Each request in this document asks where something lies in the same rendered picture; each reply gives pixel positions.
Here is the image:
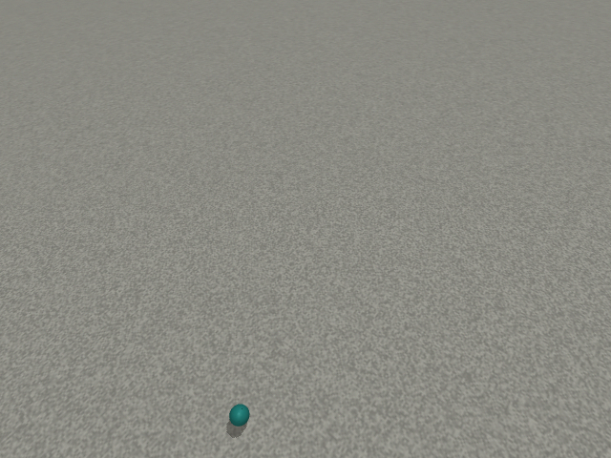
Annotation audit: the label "ball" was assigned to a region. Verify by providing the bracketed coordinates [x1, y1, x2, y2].
[229, 404, 249, 427]

